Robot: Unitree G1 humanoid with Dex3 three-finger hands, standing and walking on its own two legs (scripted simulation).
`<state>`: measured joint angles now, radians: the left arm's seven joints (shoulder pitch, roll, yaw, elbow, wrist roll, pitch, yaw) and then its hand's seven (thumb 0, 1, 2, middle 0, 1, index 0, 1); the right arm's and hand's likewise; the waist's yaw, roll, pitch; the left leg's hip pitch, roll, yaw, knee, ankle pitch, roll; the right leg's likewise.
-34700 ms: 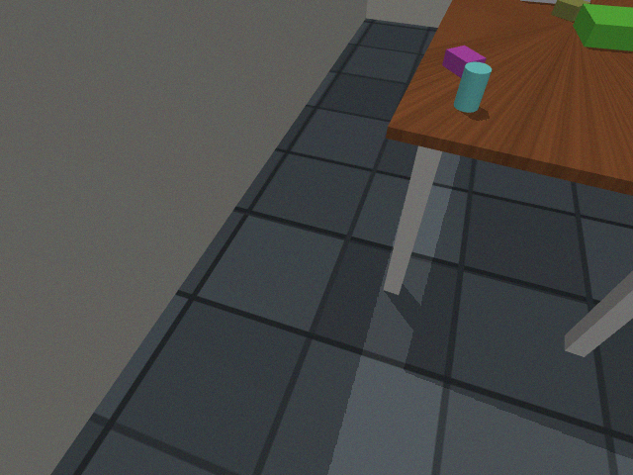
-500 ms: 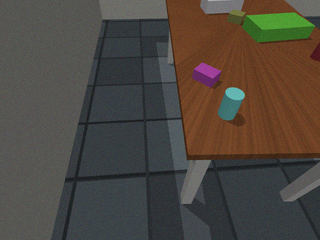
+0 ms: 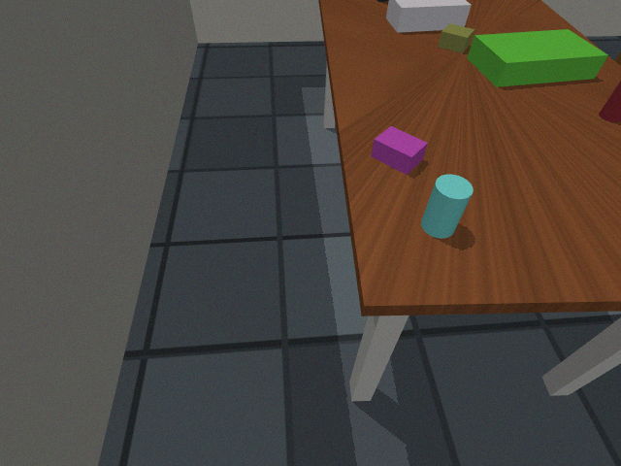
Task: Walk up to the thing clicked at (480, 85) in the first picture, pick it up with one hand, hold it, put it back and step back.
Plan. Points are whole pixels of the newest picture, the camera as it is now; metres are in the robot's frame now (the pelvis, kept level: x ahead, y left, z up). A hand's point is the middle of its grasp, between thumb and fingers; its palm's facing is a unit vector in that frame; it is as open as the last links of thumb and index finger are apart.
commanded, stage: stand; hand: right
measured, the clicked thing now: (445, 207) +0.50 -0.22 +0.02
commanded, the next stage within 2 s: step back in 0.62 s
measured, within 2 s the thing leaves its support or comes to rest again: neither
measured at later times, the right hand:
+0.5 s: hand out of the picture +0.06 -0.25 -0.15, palm faces +0.00 +0.94 -0.35, open 7.4 cm
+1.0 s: hand out of the picture +0.05 -0.31 -0.18, palm faces +0.00 +0.93 -0.36, open 7.4 cm
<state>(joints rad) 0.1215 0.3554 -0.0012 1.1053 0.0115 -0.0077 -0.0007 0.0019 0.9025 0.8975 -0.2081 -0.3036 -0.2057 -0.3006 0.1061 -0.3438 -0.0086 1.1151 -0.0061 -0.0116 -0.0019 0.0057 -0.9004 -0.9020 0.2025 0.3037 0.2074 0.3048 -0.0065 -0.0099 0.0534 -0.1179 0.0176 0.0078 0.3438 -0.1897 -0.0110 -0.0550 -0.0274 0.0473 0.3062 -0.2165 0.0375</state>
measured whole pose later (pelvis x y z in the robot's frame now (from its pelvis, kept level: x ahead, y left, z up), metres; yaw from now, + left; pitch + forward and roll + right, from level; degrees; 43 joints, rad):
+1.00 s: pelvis -0.06 -0.04 -0.02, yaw -1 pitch -1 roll +2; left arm 0.17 0.36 0.04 0.93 0.03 0.03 0.01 0.00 0.90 0.90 -0.21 -0.30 -0.21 -0.30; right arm 0.05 -0.41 -0.06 0.96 0.01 0.06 -0.01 0.01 -0.90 -0.90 0.20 0.30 0.21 0.30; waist 0.03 0.03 0.18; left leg -0.46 -0.09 -0.12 1.04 -0.53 0.02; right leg -0.27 0.01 0.02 0.60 -0.31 -0.04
